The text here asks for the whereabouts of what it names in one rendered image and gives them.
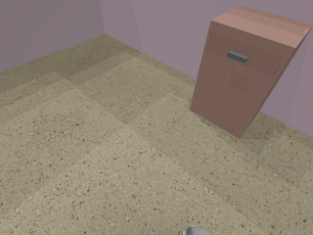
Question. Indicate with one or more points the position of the handle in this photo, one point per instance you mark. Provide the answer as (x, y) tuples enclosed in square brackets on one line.
[(237, 57)]

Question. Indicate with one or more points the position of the cabinet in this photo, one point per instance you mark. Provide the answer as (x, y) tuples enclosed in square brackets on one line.
[(230, 95)]

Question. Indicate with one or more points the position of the drawer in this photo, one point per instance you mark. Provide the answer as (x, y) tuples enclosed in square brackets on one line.
[(261, 60)]

